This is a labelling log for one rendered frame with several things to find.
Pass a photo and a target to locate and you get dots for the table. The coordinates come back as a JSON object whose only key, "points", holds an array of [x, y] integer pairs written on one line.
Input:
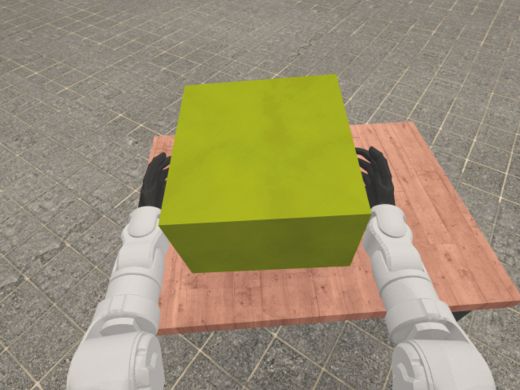
{"points": [[465, 272]]}

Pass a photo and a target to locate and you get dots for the robot right hand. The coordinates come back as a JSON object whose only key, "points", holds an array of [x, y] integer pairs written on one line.
{"points": [[378, 181]]}

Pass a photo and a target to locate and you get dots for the robot right upper arm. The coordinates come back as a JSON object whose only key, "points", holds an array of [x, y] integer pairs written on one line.
{"points": [[439, 365]]}

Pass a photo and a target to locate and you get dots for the carton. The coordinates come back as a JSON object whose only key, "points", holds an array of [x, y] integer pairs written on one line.
{"points": [[264, 175]]}

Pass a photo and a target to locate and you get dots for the robot right forearm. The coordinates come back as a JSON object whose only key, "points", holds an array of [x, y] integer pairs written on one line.
{"points": [[413, 309]]}

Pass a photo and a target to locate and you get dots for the robot left forearm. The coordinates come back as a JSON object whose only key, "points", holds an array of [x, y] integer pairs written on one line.
{"points": [[131, 301]]}

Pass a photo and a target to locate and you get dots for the robot left hand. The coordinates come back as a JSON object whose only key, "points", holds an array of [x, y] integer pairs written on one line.
{"points": [[154, 183]]}

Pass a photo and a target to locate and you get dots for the robot left upper arm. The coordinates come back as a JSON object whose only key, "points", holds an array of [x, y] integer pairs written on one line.
{"points": [[129, 361]]}

